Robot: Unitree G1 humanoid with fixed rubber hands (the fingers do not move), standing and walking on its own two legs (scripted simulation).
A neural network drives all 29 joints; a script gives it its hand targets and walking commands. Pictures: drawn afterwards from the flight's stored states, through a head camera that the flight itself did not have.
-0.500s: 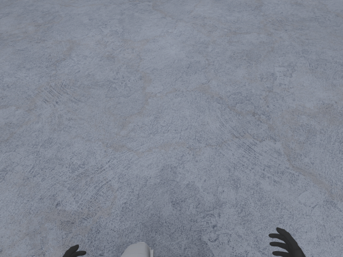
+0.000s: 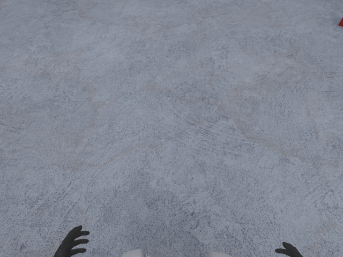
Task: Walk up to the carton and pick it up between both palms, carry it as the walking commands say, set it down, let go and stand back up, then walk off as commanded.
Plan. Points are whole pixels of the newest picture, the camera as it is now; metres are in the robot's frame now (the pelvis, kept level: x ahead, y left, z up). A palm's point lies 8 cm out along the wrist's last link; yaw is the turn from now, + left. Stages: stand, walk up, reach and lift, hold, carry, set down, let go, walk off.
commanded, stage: walk up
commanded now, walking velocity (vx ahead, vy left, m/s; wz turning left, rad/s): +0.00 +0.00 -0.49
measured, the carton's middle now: out of the picture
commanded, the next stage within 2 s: none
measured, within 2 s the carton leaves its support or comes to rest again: neither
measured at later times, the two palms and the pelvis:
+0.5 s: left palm (92, 204) +0.25 +0.23 -0.09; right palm out of the picture -0.04 -0.27 -0.07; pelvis +0.05 +0.01 +0.02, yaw -14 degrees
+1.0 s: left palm (161, 173) +0.34 +0.05 -0.10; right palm out of the picture +0.18 -0.45 -0.10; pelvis +0.20 -0.17 +0.02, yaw -27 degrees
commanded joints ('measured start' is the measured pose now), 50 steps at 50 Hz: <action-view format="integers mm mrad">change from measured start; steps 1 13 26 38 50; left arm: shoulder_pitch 128 -21 -108 -34 190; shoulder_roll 192 200 40 45 68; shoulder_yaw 59 63 33 26 35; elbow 11 -37 -28 -4 85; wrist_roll -1 3 9 2 -12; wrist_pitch -9 6 -5 -49 -110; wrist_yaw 27 -6 -86 -45 14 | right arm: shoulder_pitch -76 7 258 289 40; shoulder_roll -91 -65 -123 -155 5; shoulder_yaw -22 -20 -52 -59 -34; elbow -98 -87 28 52 -37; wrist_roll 12 -3 -10 -3 -23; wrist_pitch -8 -21 -118 -94 -65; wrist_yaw -8 13 -26 14 47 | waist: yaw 80 -37 -18 1 23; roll -245 -320 91 166 -159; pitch -105 -122 62 -89 -72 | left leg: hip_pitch -247 223 292 313 -246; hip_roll -29 -93 209 149 10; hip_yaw -100 -36 -170 104 -105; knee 243 -140 -647 -293 250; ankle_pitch -84 72 265 753 298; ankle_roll -19 -2 57 77 -4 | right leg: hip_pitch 249 -171 -467 37 155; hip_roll -325 -138 -54 30 -207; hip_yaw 414 389 119 -129 301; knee -267 -390 532 -64 -389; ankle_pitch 552 -362 240 31 336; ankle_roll -189 -142 75 -23 -106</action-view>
